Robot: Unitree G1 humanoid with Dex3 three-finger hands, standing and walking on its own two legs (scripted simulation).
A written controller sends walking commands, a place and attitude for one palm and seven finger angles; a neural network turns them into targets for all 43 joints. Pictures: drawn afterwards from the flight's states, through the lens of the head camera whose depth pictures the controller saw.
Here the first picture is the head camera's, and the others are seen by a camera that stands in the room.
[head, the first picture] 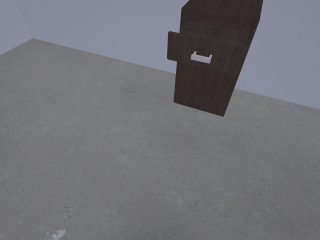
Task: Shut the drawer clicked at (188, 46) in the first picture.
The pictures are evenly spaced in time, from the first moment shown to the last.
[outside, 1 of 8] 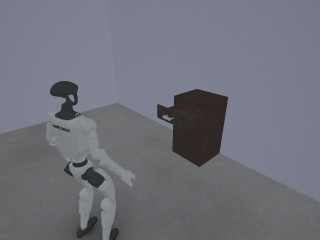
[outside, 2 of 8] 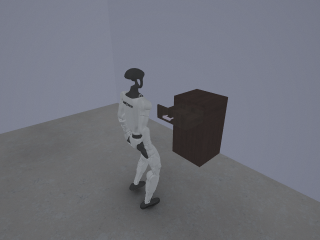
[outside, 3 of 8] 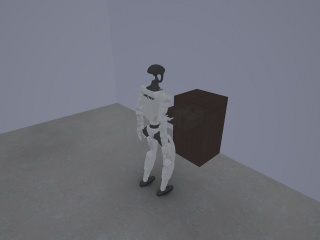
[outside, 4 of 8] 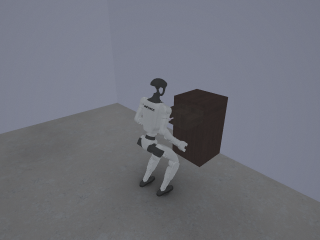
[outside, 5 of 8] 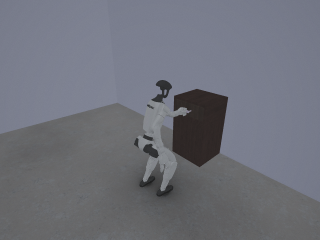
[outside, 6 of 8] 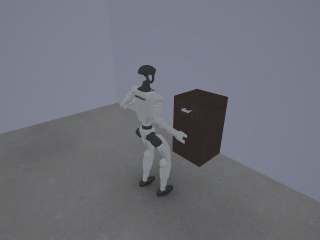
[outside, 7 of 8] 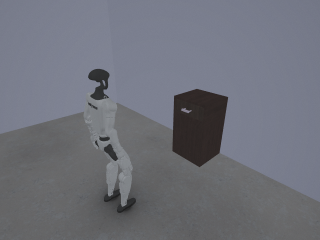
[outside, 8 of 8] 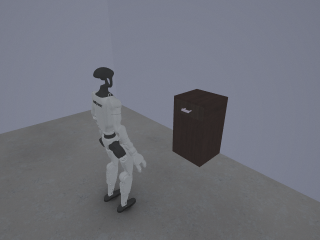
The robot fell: no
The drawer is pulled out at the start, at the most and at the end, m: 0.30 0.30 0.00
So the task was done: yes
